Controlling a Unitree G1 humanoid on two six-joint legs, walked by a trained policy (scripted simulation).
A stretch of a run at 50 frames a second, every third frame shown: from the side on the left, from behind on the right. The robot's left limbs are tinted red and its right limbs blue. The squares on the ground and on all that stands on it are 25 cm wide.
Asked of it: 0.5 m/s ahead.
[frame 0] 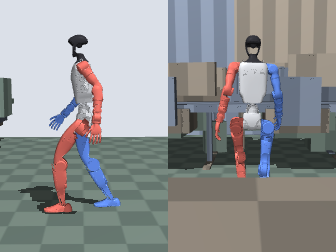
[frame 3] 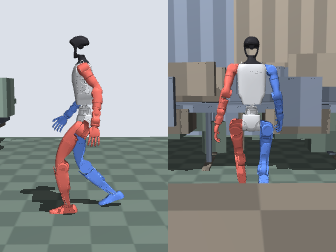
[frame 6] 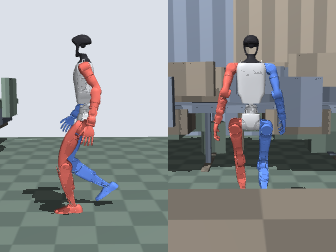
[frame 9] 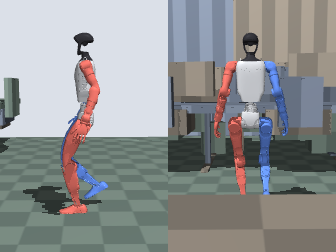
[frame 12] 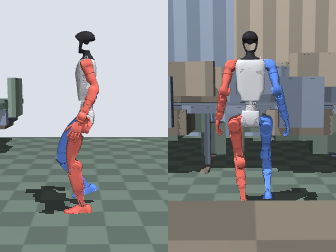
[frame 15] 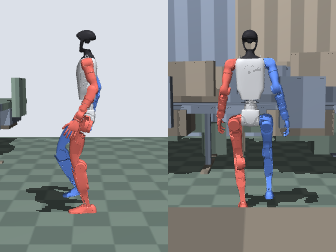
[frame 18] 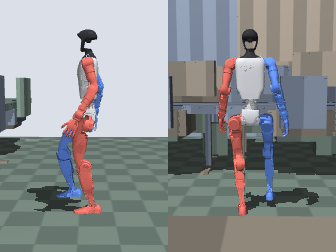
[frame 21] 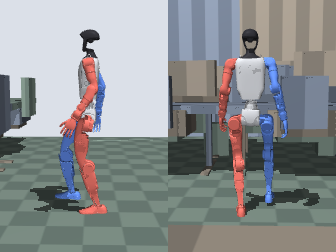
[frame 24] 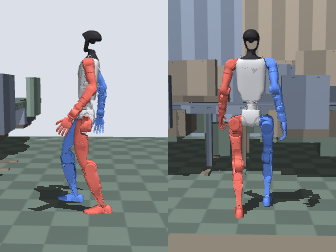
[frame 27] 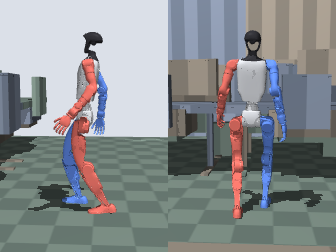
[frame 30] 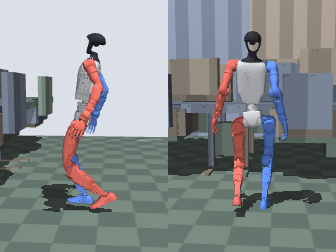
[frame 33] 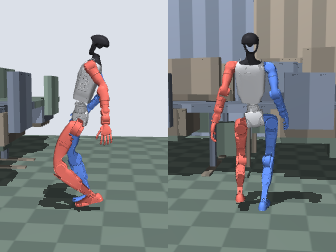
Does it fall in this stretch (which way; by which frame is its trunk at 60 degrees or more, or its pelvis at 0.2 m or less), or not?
no
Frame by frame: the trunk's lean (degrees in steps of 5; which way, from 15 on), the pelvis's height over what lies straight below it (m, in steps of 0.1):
0: 5, 0.8
3: 5, 0.7
6: 5, 0.7
9: 0, 0.8
12: 0, 0.8
15: 0, 0.8
18: 0, 0.8
21: 0, 0.8
24: 5, 0.8
27: 10, 0.8
30: 10, 0.7
33: 20 backward, 0.7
